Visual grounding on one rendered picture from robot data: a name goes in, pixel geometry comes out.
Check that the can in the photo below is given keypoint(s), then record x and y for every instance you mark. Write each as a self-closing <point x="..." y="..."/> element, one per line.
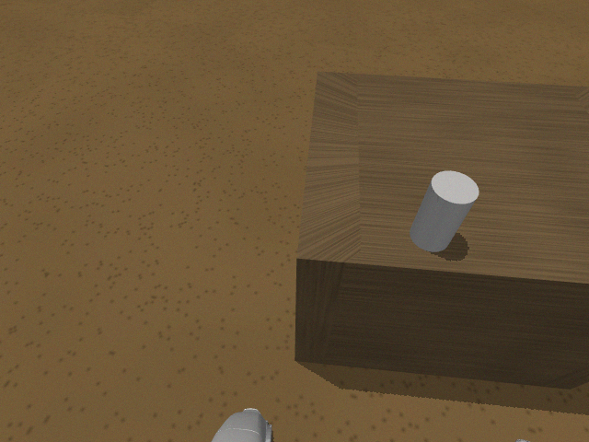
<point x="445" y="205"/>

